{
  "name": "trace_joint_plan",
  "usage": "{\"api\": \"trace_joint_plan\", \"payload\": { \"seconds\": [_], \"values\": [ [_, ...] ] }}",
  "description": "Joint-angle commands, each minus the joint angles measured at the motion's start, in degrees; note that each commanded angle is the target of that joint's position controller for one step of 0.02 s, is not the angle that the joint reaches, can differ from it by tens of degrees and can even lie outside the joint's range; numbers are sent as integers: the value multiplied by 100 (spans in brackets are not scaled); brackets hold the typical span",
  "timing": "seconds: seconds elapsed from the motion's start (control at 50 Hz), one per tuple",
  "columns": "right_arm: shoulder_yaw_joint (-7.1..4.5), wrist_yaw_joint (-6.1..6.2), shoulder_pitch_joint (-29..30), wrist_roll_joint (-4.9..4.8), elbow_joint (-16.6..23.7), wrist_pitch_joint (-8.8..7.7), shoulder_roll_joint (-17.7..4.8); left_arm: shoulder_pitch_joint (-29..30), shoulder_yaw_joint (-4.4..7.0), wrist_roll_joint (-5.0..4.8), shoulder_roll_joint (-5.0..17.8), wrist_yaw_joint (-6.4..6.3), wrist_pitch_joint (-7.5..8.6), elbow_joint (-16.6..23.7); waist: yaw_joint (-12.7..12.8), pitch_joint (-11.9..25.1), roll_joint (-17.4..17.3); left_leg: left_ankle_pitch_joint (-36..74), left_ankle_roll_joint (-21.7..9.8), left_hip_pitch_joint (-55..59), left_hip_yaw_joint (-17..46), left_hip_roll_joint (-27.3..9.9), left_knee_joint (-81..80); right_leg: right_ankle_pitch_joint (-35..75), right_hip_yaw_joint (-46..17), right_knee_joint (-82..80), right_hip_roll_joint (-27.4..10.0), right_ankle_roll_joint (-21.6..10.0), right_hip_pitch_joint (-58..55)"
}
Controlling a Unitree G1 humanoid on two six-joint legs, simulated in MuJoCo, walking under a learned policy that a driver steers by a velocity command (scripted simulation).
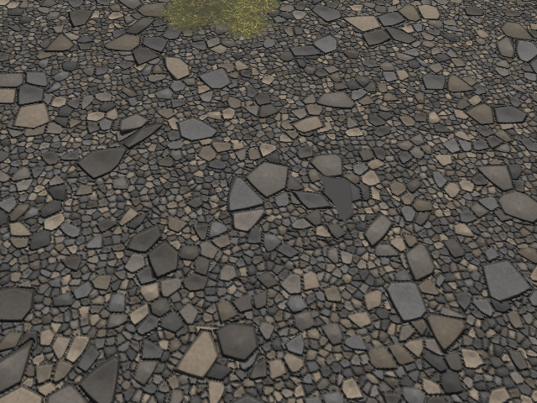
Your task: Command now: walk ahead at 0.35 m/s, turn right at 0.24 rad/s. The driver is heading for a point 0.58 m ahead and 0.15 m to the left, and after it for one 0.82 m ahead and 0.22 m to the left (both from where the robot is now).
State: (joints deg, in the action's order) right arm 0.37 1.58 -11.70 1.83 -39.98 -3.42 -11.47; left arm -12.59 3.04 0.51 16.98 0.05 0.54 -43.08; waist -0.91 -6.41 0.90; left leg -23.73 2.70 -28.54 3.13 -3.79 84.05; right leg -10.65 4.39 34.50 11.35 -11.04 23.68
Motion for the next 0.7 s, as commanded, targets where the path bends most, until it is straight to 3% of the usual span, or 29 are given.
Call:
{"api": "trace_joint_plan", "payload": {
  "seconds": [0.02, 0.06, 0.12, 0.16, 0.22, 0.26, 0.3, 0.32, 0.34, 0.36, 0.38, 0.4, 0.42, 0.44, 0.48, 0.54, 0.58, 0.64, 0.7],
  "values": [
    [-193, 15, -1171, 25, 8, 287, -790, -303, 53, 2, 434, -18, 284, 268, -295, 872, -804, 119, 6, 305, -160, -243, -1209, 5127, -1758, -1690, -2232, -738, -304],
    [-140, -42, -1190, -92, -97, 297, -528, -252, 19, 104, 414, 27, 386, 88, -337, 1029, -466, 815, -178, 555, -224, -148, -2266, 5662, -960, -1686, -1927, -333, -447],
    [-171, -114, -950, -230, -188, 247, -478, -57, -10, 85, 303, 33, 393, 43, -153, 1084, 90, 2135, -401, 410, -412, 37, -3417, 5106, -104, -1779, -1664, 262, -1199],
    [-204, -164, -513, -198, -56, 243, -512, -133, -14, 22, 262, -35, 336, 11, 57, 981, 233, 2550, -449, 143, -537, 18, -3868, 4666, 140, -1718, -1770, 329, -1669],
    [-273, -252, -220, -58, 123, 265, -603, -292, 18, 48, 290, -156, 202, -16, 239, 812, 338, 2115, -521, 19, -667, 69, -4264, 4238, 262, -1377, -2072, 248, -2066],
    [-349, -301, -368, 16, 181, 293, -678, -251, 68, 53, 383, -227, 108, 30, 195, 734, 335, 1389, -639, 116, -769, 242, -4435, 4308, 266, -888, -2287, 216, -2192],
    [-422, -303, -868, 29, 130, 291, -697, -97, 117, 25, 474, -280, 34, 110, -10, 785, 299, 1055, -861, 559, -812, 478, -4875, 4506, 360, 35, -2339, 324, -2128],
    [-484, -266, -1489, 37, 5, 247, -773, 80, 144, 18, 546, -283, 12, 183, -374, 997, 7, 2000, -1120, 1292, -499, 462, -5414, 4064, 536, 1127, -2098, 546, -1765],
    [-658, -184, -1954, 20, -21, 208, -1400, 217, 145, 51, 523, -248, 4, 421, -574, 1181, -899, 5161, -1558, 2154, 1116, -495, -5667, 1620, 716, 2897, -1364, 886, -631],
    [-818, -131, -1641, -100, 5, 333, -1916, -168, 36, -10, 44, -180, -105, 706, -10, 1799, -2320, 6811, -2745, 2960, 3414, -1511, -6117, -2731, -11, 4426, -89, 1168, 867],
    [-815, -150, -1424, -269, 227, 382, -1766, -428, -58, 204, 63, -173, -145, 531, -22, 2013, -1076, 5514, -2702, 2824, 3336, -1595, -6331, -2646, -932, 4622, -651, 1218, 917],
    [-744, -125, -1115, -204, 279, 450, -1443, -35, -23, 157, 201, -157, -148, 546, -31, 1436, -372, 4115, -2545, 2262, 2871, -1294, -6428, -2190, -958, 4512, -774, 1241, 1064],
    [-657, -114, -839, -162, 272, 541, -1196, 249, 9, 138, 275, -172, -129, 588, 112, 843, 44, 3128, -2183, 1744, 2435, -922, -6654, -1767, -890, 3955, -977, 1265, 1207],
    [-645, -112, -665, -196, 320, 564, -1121, 399, 18, 167, 319, -183, -154, 678, 150, 736, -56, 2713, -1905, 1578, 2160, -596, -6742, -1476, -880, 3491, -1101, 1292, 1146],
    [-677, -144, -639, -175, 340, 562, -1168, 259, -9, 203, 252, -165, -282, 590, 134, 974, -292, 2726, -1583, 1558, 1918, -254, -6709, -1136, -781, 3230, -1012, 1364, 848],
    [-771, -139, -704, -171, 324, 552, -1405, 266, -26, 121, 216, -162, -342, 582, 41, 1162, -368, 2358, -1305, 1819, 1999, -146, -6684, -946, -857, 2733, -1037, 1448, 936],
    [-761, -111, -722, -155, 332, 583, -1373, 321, -2, 97, 285, -189, -360, 561, -80, 1168, -587, 1925, -1174, 1913, 2069, -125, -6755, -838, -871, 2493, -1104, 1484, 1009],
    [-649, -95, -652, -86, 331, 601, -1144, 208, 34, 67, 347, -212, -373, 415, -186, 1200, -760, 1500, -1139, 1988, 1946, -207, -6907, -776, -779, 2307, -1244, 1476, 891],
    [-454, -68, -460, 5, 282, 561, -809, 115, -10, 51, 227, -165, -367, 247, -198, 1114, -752, 1003, -1164, 1754, 1697, -272, -7124, -811, -744, 1706, -1345, 1376, 305]
  ]
}}
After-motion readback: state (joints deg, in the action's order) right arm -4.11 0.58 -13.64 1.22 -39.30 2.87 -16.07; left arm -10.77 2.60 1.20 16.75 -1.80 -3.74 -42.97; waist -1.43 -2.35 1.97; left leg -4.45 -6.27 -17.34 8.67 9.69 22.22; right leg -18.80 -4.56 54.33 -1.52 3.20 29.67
